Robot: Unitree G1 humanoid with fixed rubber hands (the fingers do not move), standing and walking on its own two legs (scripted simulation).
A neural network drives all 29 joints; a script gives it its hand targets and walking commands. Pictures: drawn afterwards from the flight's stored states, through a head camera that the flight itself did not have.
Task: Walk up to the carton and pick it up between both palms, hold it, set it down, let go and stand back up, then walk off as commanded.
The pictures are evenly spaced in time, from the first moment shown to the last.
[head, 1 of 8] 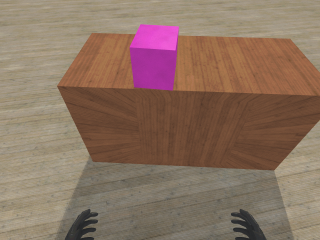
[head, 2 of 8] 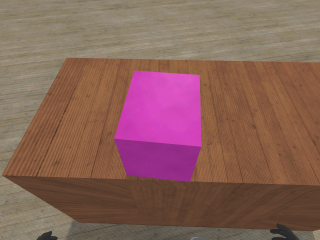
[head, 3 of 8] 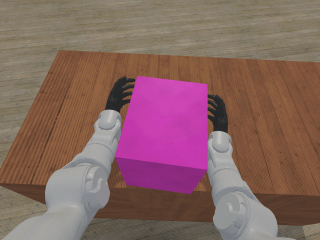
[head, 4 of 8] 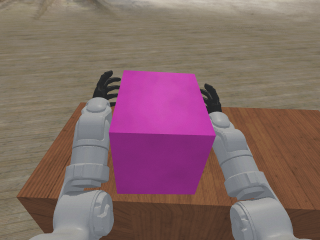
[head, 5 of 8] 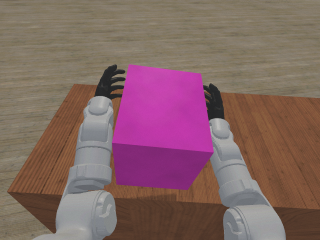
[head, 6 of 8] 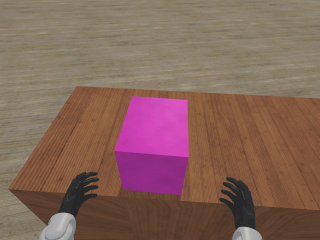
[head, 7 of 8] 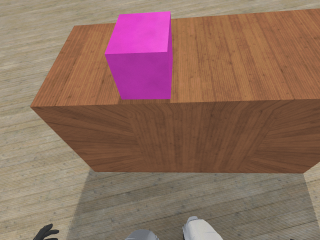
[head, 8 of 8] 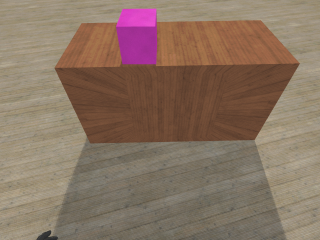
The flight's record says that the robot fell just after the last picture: no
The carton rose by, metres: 0.18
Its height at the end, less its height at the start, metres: +0.00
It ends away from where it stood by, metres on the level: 0.02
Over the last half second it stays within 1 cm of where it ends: yes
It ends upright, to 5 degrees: yes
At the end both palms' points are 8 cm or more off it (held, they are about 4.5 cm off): yes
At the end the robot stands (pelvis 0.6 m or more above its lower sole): yes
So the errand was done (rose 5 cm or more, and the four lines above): yes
